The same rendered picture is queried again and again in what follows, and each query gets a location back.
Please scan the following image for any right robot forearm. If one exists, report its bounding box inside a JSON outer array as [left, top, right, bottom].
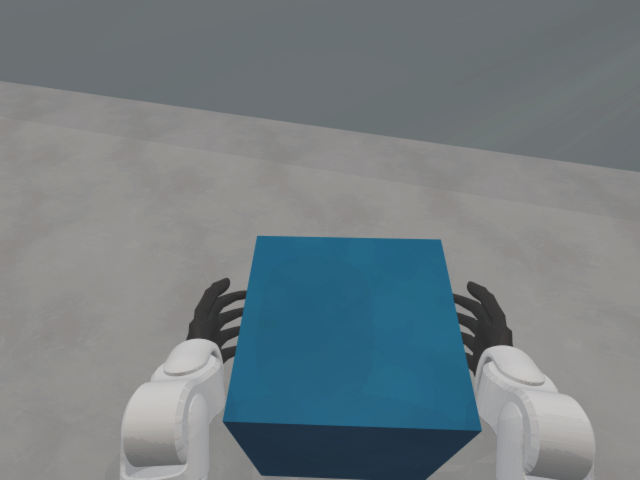
[[475, 345, 596, 480]]

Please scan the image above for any left robot forearm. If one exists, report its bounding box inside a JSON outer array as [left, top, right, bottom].
[[120, 339, 226, 480]]

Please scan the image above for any right robot hand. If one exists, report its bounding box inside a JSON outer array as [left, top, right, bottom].
[[453, 281, 513, 376]]

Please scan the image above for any left robot hand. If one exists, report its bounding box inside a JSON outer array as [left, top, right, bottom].
[[186, 278, 247, 364]]

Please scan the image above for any carton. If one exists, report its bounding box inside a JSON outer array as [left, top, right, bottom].
[[223, 236, 482, 480]]

